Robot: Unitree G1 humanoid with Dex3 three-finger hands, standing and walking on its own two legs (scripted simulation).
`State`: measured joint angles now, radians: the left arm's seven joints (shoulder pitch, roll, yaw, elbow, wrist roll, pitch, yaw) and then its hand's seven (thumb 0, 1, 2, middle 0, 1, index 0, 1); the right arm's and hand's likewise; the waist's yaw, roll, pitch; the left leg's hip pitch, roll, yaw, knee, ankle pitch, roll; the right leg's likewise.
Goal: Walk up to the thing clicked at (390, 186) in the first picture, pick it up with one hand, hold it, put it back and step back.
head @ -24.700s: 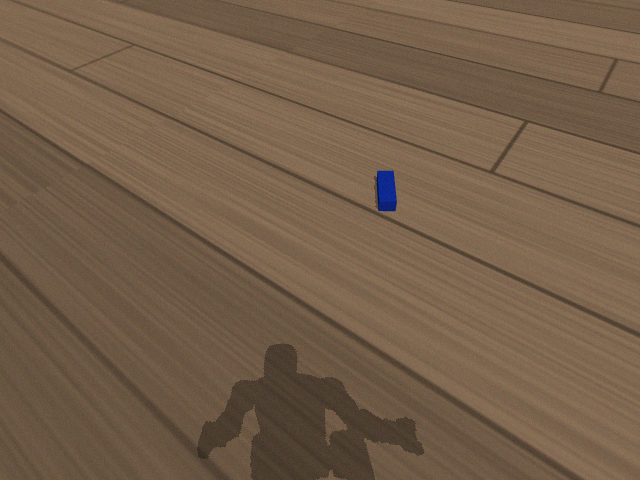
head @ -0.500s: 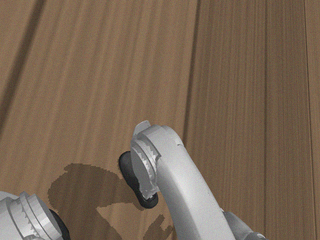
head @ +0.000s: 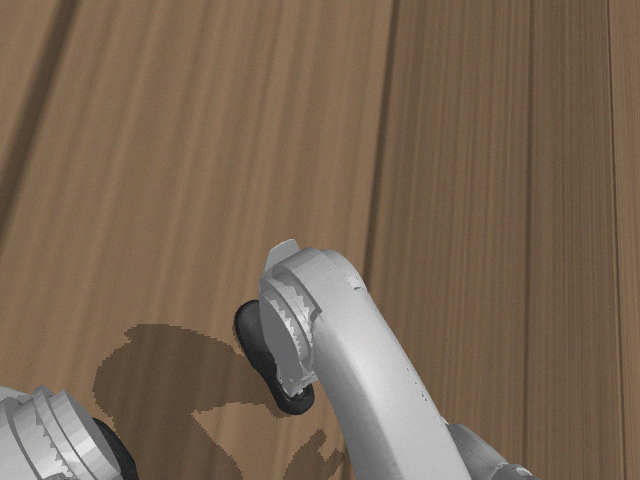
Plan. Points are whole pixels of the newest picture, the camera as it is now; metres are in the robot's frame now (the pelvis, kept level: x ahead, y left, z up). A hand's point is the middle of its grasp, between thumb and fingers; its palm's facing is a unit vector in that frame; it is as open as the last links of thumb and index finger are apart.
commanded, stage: close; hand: left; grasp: from above
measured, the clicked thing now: out of the picture +0.53 +0.29 -0.29
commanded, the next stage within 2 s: settle in 1.30 s
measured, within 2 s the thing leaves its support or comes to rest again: leaves its support in 1.78 s
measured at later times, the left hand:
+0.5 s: hand out of the picture +0.50 +0.29 -0.26, palm faces -0.45 -0.07 -0.89, open 11.1 cm
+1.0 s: hand out of the picture +0.51 +0.29 -0.26, palm faces -0.45 -0.08 -0.89, open 10.9 cm
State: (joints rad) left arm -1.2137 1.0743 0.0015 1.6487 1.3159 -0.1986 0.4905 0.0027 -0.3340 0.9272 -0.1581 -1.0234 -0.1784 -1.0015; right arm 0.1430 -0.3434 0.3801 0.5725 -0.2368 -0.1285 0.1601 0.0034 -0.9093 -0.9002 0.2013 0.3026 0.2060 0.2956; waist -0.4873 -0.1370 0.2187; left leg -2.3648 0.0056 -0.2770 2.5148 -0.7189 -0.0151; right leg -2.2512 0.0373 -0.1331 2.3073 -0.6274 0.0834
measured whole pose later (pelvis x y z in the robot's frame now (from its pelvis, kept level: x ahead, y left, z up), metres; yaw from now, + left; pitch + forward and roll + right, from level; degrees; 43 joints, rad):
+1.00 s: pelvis -0.01 +0.00 +0.00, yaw +0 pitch +30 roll -16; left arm -1.20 1.08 0.01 1.62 1.31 -0.21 0.48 0.01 -0.02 0.64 -0.43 -0.79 -0.46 -0.75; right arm 0.13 -0.35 0.39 0.54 -0.23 -0.10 0.14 0.00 -0.91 -0.90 0.20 0.30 0.21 0.30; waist -0.48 -0.14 0.23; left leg -2.37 0.01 -0.28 2.51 -0.70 -0.01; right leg -2.25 0.04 -0.14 2.29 -0.61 0.07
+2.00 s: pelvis +0.00 +0.00 +0.01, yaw +1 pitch +34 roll -15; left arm -1.09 0.96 0.04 1.30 1.28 -0.18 0.28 0.02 0.00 0.48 -0.60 -0.57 -0.62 -0.53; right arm 0.19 -0.35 0.24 0.56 -0.18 -0.03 0.15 0.00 -0.92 -0.90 0.20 0.30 0.21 0.30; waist -0.38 -0.06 0.11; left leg -2.38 -0.01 -0.24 2.46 -0.70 -0.01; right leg -2.26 0.00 -0.12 2.27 -0.64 0.05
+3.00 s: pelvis -0.01 +0.00 +0.10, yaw +10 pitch +36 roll -7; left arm -0.81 0.70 -0.04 0.89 1.07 -0.21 -0.04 0.01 -0.03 0.52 -0.56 -0.67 -0.58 -0.64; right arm 0.18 -0.30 0.02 0.57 -0.04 0.15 0.03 0.01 -0.92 -0.90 0.20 0.30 0.21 0.30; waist -0.19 0.05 -0.12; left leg -2.12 -0.01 -0.09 2.12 -0.63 0.01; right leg -2.05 -0.04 -0.01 2.03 -0.61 0.06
